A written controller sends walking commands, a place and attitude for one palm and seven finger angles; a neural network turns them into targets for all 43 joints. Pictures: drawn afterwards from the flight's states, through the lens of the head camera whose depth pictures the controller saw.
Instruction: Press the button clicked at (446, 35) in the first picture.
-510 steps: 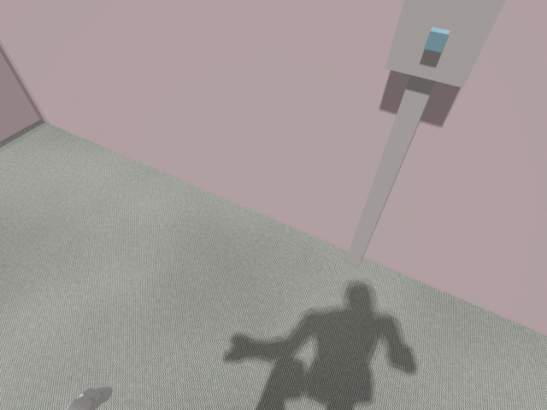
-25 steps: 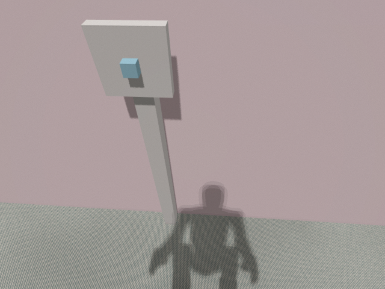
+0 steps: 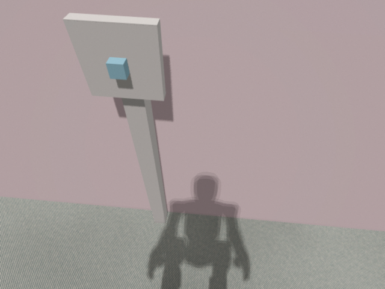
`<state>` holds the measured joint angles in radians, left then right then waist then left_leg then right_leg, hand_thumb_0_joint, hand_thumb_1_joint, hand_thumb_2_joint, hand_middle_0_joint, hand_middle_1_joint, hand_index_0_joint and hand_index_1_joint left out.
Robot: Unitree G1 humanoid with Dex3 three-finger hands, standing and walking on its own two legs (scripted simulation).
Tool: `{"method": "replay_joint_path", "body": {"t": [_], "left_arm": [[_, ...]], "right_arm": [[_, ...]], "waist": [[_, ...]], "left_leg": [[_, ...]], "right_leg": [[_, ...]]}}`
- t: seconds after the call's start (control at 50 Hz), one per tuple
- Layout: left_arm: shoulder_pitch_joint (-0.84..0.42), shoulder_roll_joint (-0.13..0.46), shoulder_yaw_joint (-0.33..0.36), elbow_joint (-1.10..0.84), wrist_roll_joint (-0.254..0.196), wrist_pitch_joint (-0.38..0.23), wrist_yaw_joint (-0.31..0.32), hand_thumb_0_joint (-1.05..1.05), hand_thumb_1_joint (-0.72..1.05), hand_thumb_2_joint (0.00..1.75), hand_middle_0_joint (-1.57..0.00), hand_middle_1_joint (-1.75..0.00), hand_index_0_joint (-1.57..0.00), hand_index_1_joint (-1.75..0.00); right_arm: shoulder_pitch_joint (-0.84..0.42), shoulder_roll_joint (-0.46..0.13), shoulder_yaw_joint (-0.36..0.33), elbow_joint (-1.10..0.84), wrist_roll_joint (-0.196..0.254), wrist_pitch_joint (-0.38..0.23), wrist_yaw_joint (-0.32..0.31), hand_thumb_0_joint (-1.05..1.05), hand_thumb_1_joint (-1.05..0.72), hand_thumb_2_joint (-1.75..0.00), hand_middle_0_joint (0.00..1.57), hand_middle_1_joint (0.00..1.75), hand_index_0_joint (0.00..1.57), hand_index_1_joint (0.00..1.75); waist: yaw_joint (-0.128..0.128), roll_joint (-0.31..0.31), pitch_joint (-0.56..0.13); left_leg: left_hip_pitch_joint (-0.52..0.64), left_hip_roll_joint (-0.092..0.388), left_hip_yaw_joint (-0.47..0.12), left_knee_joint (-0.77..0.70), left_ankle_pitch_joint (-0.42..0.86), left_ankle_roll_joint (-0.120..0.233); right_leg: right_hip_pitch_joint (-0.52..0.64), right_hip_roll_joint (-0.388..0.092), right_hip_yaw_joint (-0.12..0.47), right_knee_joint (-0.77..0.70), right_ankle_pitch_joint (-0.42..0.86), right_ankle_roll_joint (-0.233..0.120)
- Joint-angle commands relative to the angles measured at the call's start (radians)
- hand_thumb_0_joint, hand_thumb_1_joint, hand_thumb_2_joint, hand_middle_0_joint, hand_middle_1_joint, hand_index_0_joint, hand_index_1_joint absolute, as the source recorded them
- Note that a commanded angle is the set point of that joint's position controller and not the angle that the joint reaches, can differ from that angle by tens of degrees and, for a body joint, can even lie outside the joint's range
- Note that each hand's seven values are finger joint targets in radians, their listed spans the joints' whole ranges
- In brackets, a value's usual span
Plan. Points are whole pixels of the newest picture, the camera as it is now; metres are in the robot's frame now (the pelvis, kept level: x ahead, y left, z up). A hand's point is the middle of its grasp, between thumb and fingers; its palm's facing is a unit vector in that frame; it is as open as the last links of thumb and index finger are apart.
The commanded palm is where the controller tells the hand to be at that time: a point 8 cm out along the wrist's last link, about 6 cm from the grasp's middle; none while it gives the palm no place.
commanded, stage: look again from close up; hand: left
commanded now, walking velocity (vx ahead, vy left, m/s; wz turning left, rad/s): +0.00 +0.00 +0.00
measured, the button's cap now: (118, 67) +0.50 +0.20 +0.19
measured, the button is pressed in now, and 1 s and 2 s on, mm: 0 0 0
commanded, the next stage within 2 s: raise the hand and make a fist in 0.14 s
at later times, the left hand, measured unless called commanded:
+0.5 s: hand (120, 225) +0.23 +0.16 +0.03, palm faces +0.12 -0.99 -0.07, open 6.5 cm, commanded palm +0.12 +0.22 -0.03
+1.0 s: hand (109, 254) +0.17 +0.16 +0.04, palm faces -0.13 -0.99 -0.05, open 3.3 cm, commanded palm +0.13 +0.23 +0.06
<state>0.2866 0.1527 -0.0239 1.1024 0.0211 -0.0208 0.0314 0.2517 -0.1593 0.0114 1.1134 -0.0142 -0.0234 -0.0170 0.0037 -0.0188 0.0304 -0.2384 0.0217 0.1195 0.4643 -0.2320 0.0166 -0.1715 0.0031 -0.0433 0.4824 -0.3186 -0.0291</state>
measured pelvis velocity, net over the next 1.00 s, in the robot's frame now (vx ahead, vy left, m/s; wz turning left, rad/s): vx -0.04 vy -0.02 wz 0.04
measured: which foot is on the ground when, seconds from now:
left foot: down 0.00-1.00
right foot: down 0.00-1.00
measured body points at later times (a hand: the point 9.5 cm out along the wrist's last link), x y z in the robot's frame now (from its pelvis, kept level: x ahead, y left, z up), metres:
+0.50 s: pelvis +0.01 -0.01 -0.02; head +0.01 -0.04 +0.43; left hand +0.21 +0.21 +0.04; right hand +0.18 -0.26 -0.12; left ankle +0.01 +0.11 -0.74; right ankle -0.04 -0.10 -0.74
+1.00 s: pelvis -0.04 -0.02 -0.03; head -0.03 -0.04 +0.42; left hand +0.18 +0.22 +0.04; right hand +0.13 -0.24 -0.12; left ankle +0.01 +0.11 -0.74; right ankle -0.04 -0.10 -0.74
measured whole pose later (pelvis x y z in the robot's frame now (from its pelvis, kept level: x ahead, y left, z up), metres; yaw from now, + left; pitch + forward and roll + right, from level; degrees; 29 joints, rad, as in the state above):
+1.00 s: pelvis -0.04 -0.02 -0.03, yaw +2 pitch +4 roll +0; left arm 0.35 0.28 0.16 -0.02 -0.30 -0.19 -0.38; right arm 0.25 -0.20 0.04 0.58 0.06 -0.20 -0.07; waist -0.03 0.05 -0.07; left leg -0.54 0.05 0.04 0.80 -0.32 -0.01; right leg -0.44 0.02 -0.10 0.80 -0.43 -0.06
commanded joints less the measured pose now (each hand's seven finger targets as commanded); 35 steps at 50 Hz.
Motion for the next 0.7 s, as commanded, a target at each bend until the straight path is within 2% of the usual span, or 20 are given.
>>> {"method": "replay_joint_path", "body": {"t": [0.0, 0.2, 0.22, 0.24, 0.26, 0.28, 0.3, 0.32, 0.34, 0.36, 0.42, 0.44, 0.46, 0.48, 0.5, 0.52, 0.58, 0.6, 0.66, 0.68], "left_arm": [[0.065, 0.116, 0.024, -0.023, -0.005, -0.014, 0.007, 0.0, 0.9, 0.9, -0.2, -0.3, -0.2, -0.3], [0.051, 0.135, 0.032, -0.027, -0.005, -0.013, 0.009, 0.0, 0.9, 0.9, -0.2, -0.3, -0.2, -0.3], [0.14, 0.117, 0.035, -0.004, 0.003, -0.023, 0.053, 0.0, 0.9, 0.9, -0.2, -0.3, -0.2, -0.3], [-0.585, 0.363, 0.155, -1.567, -0.201, -0.231, 0.037, 0.0, 0.9, 0.9, -0.23, -0.33, -0.23, -0.33], [-0.141, 0.288, 0.157, -1.332, -0.124, -0.185, 0.069, 0.0, 0.9, 0.9, -0.25, -0.36, -0.25, -0.36], [-0.078, 0.208, 0.117, -1.256, -0.145, -0.135, 0.12, 0.0, 0.9, 0.9, -0.28, -0.39, -0.28, -0.39], [0.219, -0.047, -0.026, -1.03, -0.159, -0.038, 0.105, 0.0, 0.9, 0.9, -0.31, -0.42, -0.31, -0.42], [0.047, -0.007, 0.011, -1.219, -0.195, -0.058, 0.08, 0.0, 0.9, 0.9, -0.34, -0.45, -0.34, -0.45], [0.039, 0.06, 0.069, -1.221, -0.18, -0.096, 0.051, 0.0, 0.9, 0.9, -0.36, -0.48, -0.36, -0.48], [0.122, 0.042, 0.073, -1.148, -0.184, -0.139, 0.018, 0.0, 0.9, 0.9, -0.39, -0.51, -0.39, -0.51], [0.474, -0.024, 0.112, -0.933, -0.217, -0.283, -0.138, 0.0, 0.9, 0.9, -0.47, -0.6, -0.47, -0.6], [0.493, -0.014, 0.118, -0.939, -0.232, -0.344, -0.206, 0.0, 0.9, 0.9, -0.5, -0.63, -0.5, -0.63], [0.484, 0.021, 0.143, -0.947, -0.245, -0.396, -0.271, 0.0, 0.9, 0.9, -0.53, -0.66, -0.53, -0.66], [0.486, 0.072, 0.188, -0.927, -0.254, -0.435, -0.333, 0.0, 0.9, 0.9, -0.56, -0.69, -0.56, -0.69], [0.455, 0.108, 0.204, -0.95, -0.266, -0.469, -0.397, 0.0, 0.9, 0.9, -0.58, -0.72, -0.58, -0.72], [0.426, 0.174, 0.267, -1.014, -0.27, -0.475, -0.417, 0.0, 0.9, 0.9, -0.61, -0.75, -0.61, -0.75], [0.221, 0.24, 0.325, -1.282, -0.307, -0.477, -0.391, 0.0, 0.9, 0.9, -0.69, -0.84, -0.69, -0.84], [0.157, 0.22, 0.318, -1.379, -0.317, -0.494, -0.366, 0.0, 0.9, 0.9, -0.72, -0.87, -0.72, -0.87], [0.043, 0.169, 0.268, -1.512, -0.324, -0.582, -0.299, 0.0, 0.9, 0.9, -0.81, -0.96, -0.81, -0.96], [-0.045, 0.153, 0.208, -1.543, -0.32, -0.605, -0.302, 0.0, 0.9, 0.9, -0.83, -0.99, -0.83, -0.99]], "right_arm": [[0.046, -0.098, -0.018, -0.027, 0.003, -0.012, -0.012, 0.0, -0.9, -0.9, 0.2, 0.3, 0.2, 0.3], [0.025, -0.11, -0.02, -0.023, 0.003, -0.01, -0.017, 0.0, -0.9, -0.9, 0.2, 0.3, 0.2, 0.3], [-0.051, -0.123, -0.028, -0.095, 0.013, -0.008, -0.012, 0.0, -0.9, -0.9, 0.2, 0.3, 0.2, 0.3], [0.007, -0.281, -0.053, -0.424, 0.062, -0.16, -0.05, 0.0, -0.9, -0.9, 0.2, 0.3, 0.2, 0.3], [-0.055, -0.192, -0.019, -0.372, 0.041, -0.262, -0.085, 0.0, -0.9, -0.9, 0.2, 0.3, 0.2, 0.3], [-0.064, -0.187, -0.036, -0.308, 0.038, -0.281, -0.088, 0.0, -0.9, -0.9, 0.2, 0.3, 0.2, 0.3], [-0.021, -0.143, -0.037, -0.31, 0.058, -0.277, -0.07, 0.0, -0.9, -0.9, 0.2, 0.3, 0.2, 0.3], [-0.055, -0.182, -0.055, -0.392, 0.063, -0.278, -0.062, 0.0, -0.9, -0.9, 0.2, 0.3, 0.2, 0.3], [-0.057, -0.208, -0.081, -0.412, 0.048, -0.28, -0.063, 0.0, -0.9, -0.9, 0.2, 0.3, 0.2, 0.3], [-0.063, -0.209, -0.084, -0.443, 0.033, -0.282, -0.064, 0.0, -0.9, -0.9, 0.2, 0.3, 0.2, 0.3], [-0.106, -0.199, -0.1, -0.513, 0.024, -0.251, -0.032, 0.0, -0.9, -0.9, 0.2, 0.3, 0.2, 0.3], [-0.126, -0.204, -0.105, -0.541, 0.027, -0.246, -0.02, 0.0, -0.9, -0.9, 0.2, 0.3, 0.2, 0.3], [-0.143, -0.209, -0.111, -0.572, 0.032, -0.246, -0.011, 0.0, -0.9, -0.9, 0.2, 0.3, 0.2, 0.3], [-0.144, -0.217, -0.117, -0.592, 0.035, -0.242, 0.002, 0.0, -0.9, -0.9, 0.2, 0.3, 0.2, 0.3], [-0.151, -0.226, -0.116, -0.624, 0.038, -0.239, 0.008, 0.0, -0.9, -0.9, 0.2, 0.3, 0.2, 0.3], [-0.158, -0.223, -0.117, -0.657, 0.044, -0.231, 0.005, 0.0, -0.9, -0.9, 0.2, 0.3, 0.2, 0.3], [-0.153, -0.197, -0.102, -0.72, 0.044, -0.209, -0.021, 0.0, -0.9, -0.9, 0.2, 0.3, 0.2, 0.3], [-0.147, -0.179, -0.1, -0.737, 0.044, -0.206, -0.027, 0.0, -0.9, -0.9, 0.2, 0.3, 0.2, 0.3], [-0.092, -0.158, -0.082, -0.705, 0.038, -0.215, -0.042, 0.0, -0.9, -0.9, 0.2, 0.3, 0.2, 0.3], [-0.084, -0.168, -0.071, -0.698, 0.036, -0.22, -0.045, 0.0, -0.9, -0.9, 0.2, 0.3, 0.2, 0.3]], "waist": [[0.0, 0.005, -0.007], [0.001, -0.003, -0.015], [0.024, 0.004, 0.028], [-0.097, 0.161, -0.47], [0.008, 0.411, -0.477], [-0.013, 0.335, -0.402], [-0.043, 0.206, -0.252], [-0.038, 0.106, -0.135], [-0.063, 0.008, -0.12], [-0.054, -0.117, -0.068], [0.028, -0.325, -0.065], [0.039, -0.353, -0.088], [0.045, -0.336, -0.108], [0.052, -0.26, -0.131], [0.041, -0.183, -0.165], [0.057, -0.102, -0.211], [0.045, 0.065, -0.309], [0.03, 0.104, -0.342], [-0.025, 0.122, -0.326], [-0.067, 0.085, -0.281]], "left_leg": [[0.063, 0.1, -0.111, -0.057, 0.178, 0.024], [0.086, 0.101, -0.102, -0.038, 0.245, 0.018], [0.0, 0.097, -0.06, 0.189, 0.216, -0.011], [0.276, -0.015, -0.097, 0.015, 0.404, 0.03], [0.447, 0.017, -0.099, -0.037, 0.622, 0.041], [0.345, 0.048, -0.128, -0.006, 0.62, 0.006], [0.292, 0.059, -0.144, -0.009, 0.598, 0.022], [0.195, 0.061, -0.161, 0.014, 0.527, 0.017], [0.124, 0.034, -0.136, 0.064, 0.385, 0.016], [0.03, 0.012, -0.131, 0.096, 0.285, 0.014], [-0.19, -0.012, -0.12, 0.185, 0.241, -0.012], [-0.248, -0.022, -0.109, 0.214, 0.209, -0.017], [-0.284, -0.029, -0.098, 0.235, 0.176, -0.023], [-0.293, -0.037, -0.089, 0.262, 0.169, -0.029], [-0.292, -0.041, -0.082, 0.282, 0.161, -0.03], [-0.296, -0.046, -0.068, 0.293, 0.151, -0.024], [-0.255, -0.049, -0.06, 0.318, 0.109, -0.004], [-0.222, -0.042, -0.064, 0.323, 0.101, 0.003], [-0.181, -0.02, -0.099, 0.358, 0.089, 0.016], [-0.198, -0.014, -0.117, 0.377, 0.057, 0.022]], "right_leg": [[-0.048, -0.111, 0.109, -0.096, 0.248, -0.016], [-0.009, -0.116, 0.102, -0.092, 0.375, -0.013], [-0.037, -0.186, 0.188, -0.126, 0.766, 0.052], [0.05, -0.09, 0.073, -0.001, 0.725, -0.009], [0.001, -0.019, 0.034, 0.1, 0.498, -0.025], [-0.077, -0.022, -0.023, 0.093, 0.238, -0.007], [-0.158, -0.018, -0.038, 0.092, 0.193, 0.006], [-0.183, -0.025, -0.048, 0.06, 0.207, 0.015], [-0.216, -0.018, -0.05, 0.016, 0.234, 0.018], [-0.239, -0.016, -0.055, 0.019, 0.265, 0.025], [-0.248, -0.02, -0.054, 0.155, 0.476, 0.054], [-0.243, -0.028, -0.035, 0.192, 0.534, 0.061], [-0.241, -0.035, -0.015, 0.215, 0.547, 0.062], [-0.219, -0.051, 0.018, 0.239, 0.578, 0.055], [-0.204, -0.064, 0.044, 0.251, 0.594, 0.053], [-0.191, -0.069, 0.064, 0.249, 0.546, 0.048], [-0.21, -0.06, 0.095, 0.237, 0.375, 0.049], [-0.229, -0.05, 0.098, 0.23, 0.316, 0.048], [-0.32, -0.027, 0.087, 0.223, 0.233, 0.039], [-0.376, -0.023, 0.098, 0.218, 0.189, 0.045]]}}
